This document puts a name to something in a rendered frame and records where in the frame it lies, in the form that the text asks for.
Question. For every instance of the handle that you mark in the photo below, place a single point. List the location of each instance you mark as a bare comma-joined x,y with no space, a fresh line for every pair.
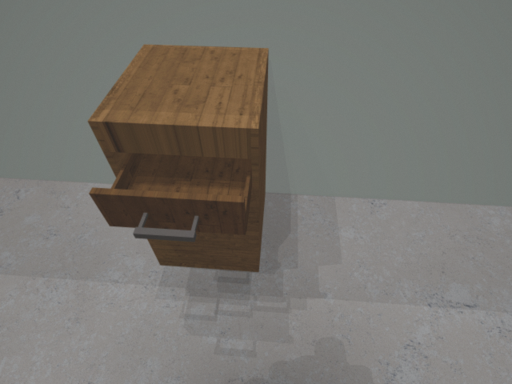
165,234

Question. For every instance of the cabinet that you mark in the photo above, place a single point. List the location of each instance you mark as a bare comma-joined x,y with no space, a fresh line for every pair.
206,101

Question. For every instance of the drawer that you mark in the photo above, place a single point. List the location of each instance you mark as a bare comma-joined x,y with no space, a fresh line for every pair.
173,189

